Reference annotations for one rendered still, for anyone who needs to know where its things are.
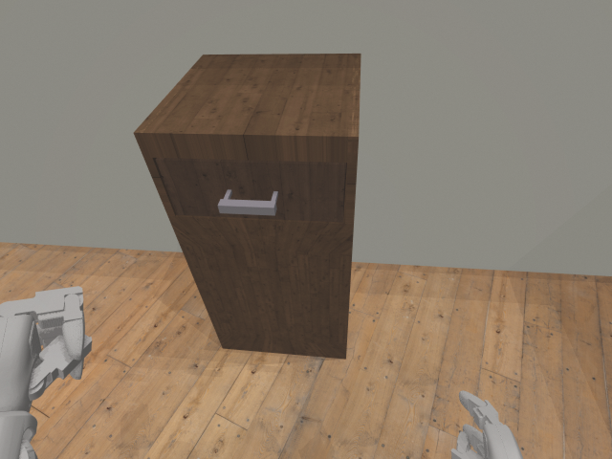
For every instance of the robot left forearm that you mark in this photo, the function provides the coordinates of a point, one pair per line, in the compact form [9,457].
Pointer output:
[17,429]

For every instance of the handle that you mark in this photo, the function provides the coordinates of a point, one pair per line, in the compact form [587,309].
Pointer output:
[251,207]

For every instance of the robot left hand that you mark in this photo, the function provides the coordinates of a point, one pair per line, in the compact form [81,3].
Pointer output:
[61,331]

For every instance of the cabinet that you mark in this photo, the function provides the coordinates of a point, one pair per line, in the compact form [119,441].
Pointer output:
[269,285]

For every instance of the drawer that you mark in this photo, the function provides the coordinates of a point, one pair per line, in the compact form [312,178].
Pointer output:
[307,191]

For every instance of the robot right hand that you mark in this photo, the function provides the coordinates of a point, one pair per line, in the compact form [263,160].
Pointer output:
[497,440]

